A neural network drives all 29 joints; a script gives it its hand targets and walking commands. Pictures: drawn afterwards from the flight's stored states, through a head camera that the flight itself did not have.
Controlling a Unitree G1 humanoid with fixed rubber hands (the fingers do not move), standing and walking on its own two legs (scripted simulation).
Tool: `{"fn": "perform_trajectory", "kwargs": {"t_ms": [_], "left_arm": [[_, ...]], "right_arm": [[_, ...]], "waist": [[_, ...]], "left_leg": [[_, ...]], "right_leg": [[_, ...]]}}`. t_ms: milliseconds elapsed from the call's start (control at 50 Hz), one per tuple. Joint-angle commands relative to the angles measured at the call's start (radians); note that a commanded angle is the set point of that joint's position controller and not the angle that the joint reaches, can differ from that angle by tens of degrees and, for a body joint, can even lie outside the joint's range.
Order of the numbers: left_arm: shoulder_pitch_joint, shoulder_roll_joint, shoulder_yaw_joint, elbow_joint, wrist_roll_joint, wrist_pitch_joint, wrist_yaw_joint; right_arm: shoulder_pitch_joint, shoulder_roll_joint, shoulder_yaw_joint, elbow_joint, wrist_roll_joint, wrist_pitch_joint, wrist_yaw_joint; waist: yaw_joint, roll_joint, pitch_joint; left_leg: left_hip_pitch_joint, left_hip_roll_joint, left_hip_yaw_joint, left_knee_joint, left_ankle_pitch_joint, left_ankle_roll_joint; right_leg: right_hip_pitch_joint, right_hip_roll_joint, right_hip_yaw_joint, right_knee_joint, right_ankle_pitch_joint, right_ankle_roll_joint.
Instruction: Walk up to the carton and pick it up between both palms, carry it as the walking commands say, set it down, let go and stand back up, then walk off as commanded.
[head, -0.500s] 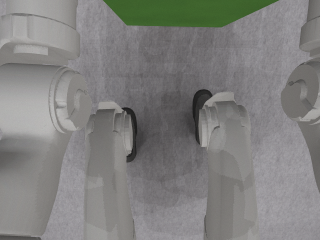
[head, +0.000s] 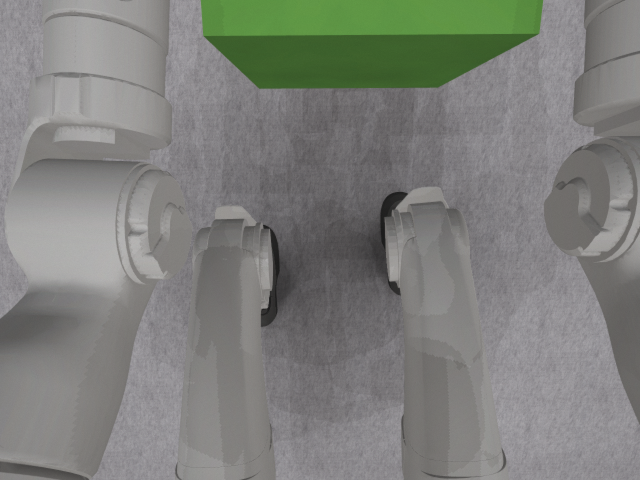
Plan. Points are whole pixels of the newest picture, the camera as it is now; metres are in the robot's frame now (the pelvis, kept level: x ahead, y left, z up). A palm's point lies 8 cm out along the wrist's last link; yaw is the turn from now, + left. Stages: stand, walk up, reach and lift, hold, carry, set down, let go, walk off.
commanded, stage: reach and lift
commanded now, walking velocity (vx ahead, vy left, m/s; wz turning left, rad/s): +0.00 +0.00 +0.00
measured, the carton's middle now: out of the picture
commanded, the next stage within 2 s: none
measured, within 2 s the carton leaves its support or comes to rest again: neither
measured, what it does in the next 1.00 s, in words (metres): rises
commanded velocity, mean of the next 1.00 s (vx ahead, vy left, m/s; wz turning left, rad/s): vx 0.00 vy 0.00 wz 0.00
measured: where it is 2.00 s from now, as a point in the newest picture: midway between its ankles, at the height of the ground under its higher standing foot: (331, 277)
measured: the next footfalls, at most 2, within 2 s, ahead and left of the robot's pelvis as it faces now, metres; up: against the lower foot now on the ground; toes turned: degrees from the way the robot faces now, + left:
none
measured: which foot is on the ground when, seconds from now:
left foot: down 0.00-1.00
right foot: down 0.00-1.00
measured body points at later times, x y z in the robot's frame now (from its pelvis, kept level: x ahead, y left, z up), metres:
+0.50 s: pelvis -0.01 +0.00 +0.05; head +0.30 -0.01 +0.36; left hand +0.58 +0.11 +0.00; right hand +0.57 -0.21 +0.01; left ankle +0.14 +0.13 -0.46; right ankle +0.18 -0.16 -0.46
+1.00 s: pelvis -0.01 +0.01 +0.11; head +0.27 -0.01 +0.45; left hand +0.54 +0.12 +0.06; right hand +0.54 -0.20 +0.07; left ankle +0.14 +0.13 -0.46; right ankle +0.18 -0.16 -0.46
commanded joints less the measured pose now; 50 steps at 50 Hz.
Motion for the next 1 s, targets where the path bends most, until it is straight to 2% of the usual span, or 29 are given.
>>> {"fn": "perform_trajectory", "kwargs": {"t_ms": [0, 60, 80, 120, 140, 160, 200, 240, 280, 340, 360, 380, 400, 420, 460, 500, 560, 580, 660, 680, 720, 760, 780, 800, 880, 900, 920, 940, 980], "left_arm": [[-0.812, -1.116, -0.237, -0.379, -0.147, -0.065, -0.376], [-0.822, -1.143, -0.227, -0.373, -0.145, -0.067, -0.37], [-0.8, -1.148, -0.245, -0.375, -0.142, -0.059, -0.369], [-0.845, -1.142, -0.242, -0.396, -0.132, -0.069, -0.369], [-0.808, -1.137, -0.246, -0.358, -0.134, -0.065, -0.37], [-0.767, -1.151, -0.244, -0.337, -0.138, -0.058, -0.373], [-0.805, -1.156, -0.267, -0.353, -0.155, -0.06, -0.379], [-0.796, -1.178, -0.267, -0.388, -0.161, -0.06, -0.374], [-0.721, -1.173, -0.234, -0.342, -0.126, -0.059, -0.374], [-0.756, -1.146, -0.256, -0.353, -0.134, -0.058, -0.38], [-0.747, -1.185, -0.273, -0.402, -0.161, -0.067, -0.379], [-0.727, -1.174, -0.249, -0.318, -0.134, -0.06, -0.378], [-0.739, -1.176, -0.284, -0.403, -0.146, -0.064, -0.381], [-0.739, -1.163, -0.251, -0.363, -0.136, -0.06, -0.377], [-0.714, -1.171, -0.235, -0.326, -0.114, -0.068, -0.377], [-0.658, -1.163, -0.229, -0.319, -0.112, -0.062, -0.388], [-0.705, -1.215, -0.274, -0.414, -0.136, -0.072, -0.384], [-0.691, -1.173, -0.234, -0.33, -0.101, -0.059, -0.385], [-0.623, -1.221, -0.267, -0.391, -0.143, -0.075, -0.393], [-0.617, -1.216, -0.249, -0.345, -0.108, -0.077, -0.391], [-0.603, -1.23, -0.277, -0.369, -0.126, -0.075, -0.393], [-0.564, -1.246, -0.277, -0.315, -0.118, -0.074, -0.396], [-0.576, -1.253, -0.329, -0.434, -0.15, -0.086, -0.392], [-0.602, -1.251, -0.357, -0.456, -0.145, -0.075, -0.39], [-0.604, -1.228, -0.344, -0.479, -0.138, -0.085, -0.385], [-0.583, -1.252, -0.362, -0.428, -0.15, -0.08, -0.39], [-0.556, -1.271, -0.371, -0.432, -0.151, -0.081, -0.394], [-0.592, -1.25, -0.357, -0.455, -0.15, -0.088, -0.39], [-0.558, -1.29, -0.364, -0.413, -0.149, -0.081, -0.392]], "right_arm": [[-0.693, 1.333, 0.271, -0.377, 0.228, -0.054, 0.345], [-0.706, 1.315, 0.232, -0.376, 0.203, -0.065, 0.345], [-0.69, 1.292, 0.231, -0.394, 0.209, -0.071, 0.347], [-0.64, 1.339, 0.216, -0.307, 0.191, -0.063, 0.347], [-0.672, 1.317, 0.24, -0.367, 0.201, -0.071, 0.349], [-0.683, 1.304, 0.235, -0.378, 0.21, -0.071, 0.349], [-0.688, 1.299, 0.246, -0.402, 0.208, -0.07, 0.339], [-0.66, 1.348, 0.256, -0.4, 0.201, -0.064, 0.337], [-0.665, 1.365, 0.267, -0.391, 0.224, -0.062, 0.345], [-0.661, 1.339, 0.267, -0.411, 0.211, -0.062, 0.338], [-0.655, 1.344, 0.281, -0.438, 0.213, -0.065, 0.334], [-0.697, 1.354, 0.268, -0.417, 0.217, -0.07, 0.333], [-0.672, 1.367, 0.29, -0.475, 0.23, -0.072, 0.333], [-0.676, 1.358, 0.276, -0.418, 0.227, -0.061, 0.335], [-0.623, 1.352, 0.241, -0.343, 0.198, -0.07, 0.344], [-0.662, 1.389, 0.289, -0.456, 0.223, -0.073, 0.336], [-0.631, 1.393, 0.283, -0.437, 0.224, -0.078, 0.346], [-0.593, 1.365, 0.234, -0.367, 0.195, -0.07, 0.347], [-0.592, 1.394, 0.3, -0.461, 0.212, -0.082, 0.348], [-0.54, 1.364, 0.242, -0.379, 0.184, -0.086, 0.354], [-0.557, 1.369, 0.257, -0.429, 0.197, -0.096, 0.356], [-0.546, 1.379, 0.275, -0.428, 0.203, -0.097, 0.352], [-0.563, 1.413, 0.327, -0.506, 0.238, -0.103, 0.357], [-0.546, 1.373, 0.318, -0.502, 0.222, -0.096, 0.358], [-0.488, 1.424, 0.337, -0.441, 0.221, -0.086, 0.355], [-0.494, 1.419, 0.341, -0.432, 0.226, -0.095, 0.353], [-0.515, 1.438, 0.361, -0.478, 0.241, -0.097, 0.352], [-0.501, 1.431, 0.344, -0.453, 0.22, -0.097, 0.355], [-0.505, 1.416, 0.347, -0.45, 0.233, -0.104, 0.356]], "waist": [[-0.004, -0.071, -2.696], [-0.043, -0.072, -2.649], [-0.033, -0.009, -2.715], [-0.034, -0.045, -2.608], [-0.041, -0.035, -2.71], [-0.017, -0.017, -2.669], [-0.055, -0.047, -2.677], [-0.054, -0.059, -2.702], [-0.005, -0.064, -2.692], [-0.032, -0.056, -2.695], [-0.02, -0.06, -2.728], [-0.033, -0.093, -2.607], [-0.016, -0.064, -2.741], [-0.002, -0.051, -2.673], [-0.021, -0.056, -2.551], [0.009, -0.094, -2.646], [-0.016, -0.054, -2.729], [-0.011, -0.029, -2.558], [-0.025, -0.093, -2.71], [-0.027, -0.03, -2.592], [-0.053, -0.041, -2.646], [-0.041, -0.049, -2.57], [-0.019, -0.061, -2.72], [-0.042, -0.011, -2.733], [-0.011, -0.037, -2.637], [-0.034, -0.035, -2.573], [-0.011, -0.043, -2.611], [-0.028, -0.072, -2.639], [-0.02, -0.027, -2.591]], "left_leg": [[0.507, -0.133, 0.176, -0.29, 0.178, 0.044], [0.602, -0.129, 0.138, -0.329, 0.177, 0.044], [0.664, -0.128, 0.149, -0.332, 0.193, 0.03], [0.582, -0.125, 0.153, -0.342, 0.141, 0.029], [0.664, -0.124, 0.149, -0.33, 0.172, 0.035], [0.644, -0.125, 0.143, -0.353, 0.175, 0.033], [0.58, -0.129, 0.156, -0.349, 0.137, 0.032], [0.677, -0.126, 0.143, -0.394, 0.139, 0.033], [0.667, -0.125, 0.149, -0.398, 0.154, 0.042], [0.641, -0.129, 0.152, -0.399, 0.117, 0.042], [0.684, -0.13, 0.15, -0.423, 0.157, 0.032], [0.637, -0.124, 0.133, -0.444, 0.097, 0.047], [0.722, -0.136, 0.146, -0.433, 0.129, 0.041], [0.74, -0.124, 0.138, -0.456, 0.102, 0.044], [0.676, -0.119, 0.137, -0.456, 0.086, 0.042], [0.682, -0.128, 0.143, -0.474, 0.128, 0.054], [0.816, -0.125, 0.114, -0.501, 0.149, 0.044], [0.729, -0.12, 0.124, -0.517, 0.073, 0.044], [0.869, -0.122, 0.104, -0.54, 0.181, 0.046], [0.806, -0.121, 0.104, -0.543, 0.122, 0.041], [0.893, -0.12, 0.084, -0.568, 0.148, 0.043], [0.838, -0.122, 0.091, -0.576, 0.14, 0.044], [0.97, -0.124, 0.079, -0.598, 0.183, 0.041], [0.979, -0.122, 0.085, -0.587, 0.186, 0.029], [0.942, -0.124, 0.091, -0.627, 0.16, 0.037], [0.936, -0.12, 0.084, -0.647, 0.124, 0.036], [0.981, -0.119, 0.086, -0.66, 0.154, 0.034], [0.997, -0.12, 0.073, -0.662, 0.161, 0.04], [1.003, -0.111, 0.071, -0.687, 0.14, 0.035]], "right_leg": [[1.135, 0.133, -0.185, -0.18, 0.257, -0.024], [1.04, 0.144, -0.216, -0.208, 0.22, -0.032], [1.071, 0.144, -0.202, -0.215, 0.235, -0.042], [1.054, 0.138, -0.197, -0.232, 0.194, -0.039], [1.066, 0.14, -0.199, -0.223, 0.206, -0.04], [1.069, 0.14, -0.201, -0.232, 0.213, -0.037], [1.128, 0.139, -0.191, -0.247, 0.204, -0.035], [1.156, 0.143, -0.197, -0.282, 0.192, -0.033], [1.155, 0.144, -0.191, -0.277, 0.195, -0.027], [1.194, 0.139, -0.173, -0.299, 0.171, -0.028], [1.24, 0.143, -0.169, -0.306, 0.211, -0.03], [1.174, 0.143, -0.188, -0.323, 0.146, -0.02], [1.256, 0.147, -0.165, -0.33, 0.182, -0.028], [1.196, 0.144, -0.179, -0.335, 0.133, -0.028], [1.136, 0.141, -0.174, -0.345, 0.124, -0.03], [1.273, 0.141, -0.152, -0.378, 0.164, -0.021], [1.264, 0.149, -0.177, -0.381, 0.182, -0.03], [1.184, 0.14, -0.153, -0.415, 0.1, -0.037], [1.307, 0.145, -0.167, -0.433, 0.187, -0.026], [1.215, 0.145, -0.162, -0.43, 0.145, -0.04], [1.256, 0.152, -0.173, -0.444, 0.177, -0.04], [1.232, 0.141, -0.155, -0.471, 0.164, -0.039], [1.325, 0.153, -0.164, -0.477, 0.195, -0.031], [1.311, 0.149, -0.155, -0.478, 0.213, -0.043], [1.358, 0.14, -0.136, -0.517, 0.194, -0.036], [1.342, 0.135, -0.138, -0.542, 0.151, -0.033], [1.38, 0.139, -0.136, -0.554, 0.174, -0.033], [1.362, 0.141, -0.15, -0.548, 0.173, -0.034], [1.358, 0.132, -0.138, -0.582, 0.135, -0.038]]}}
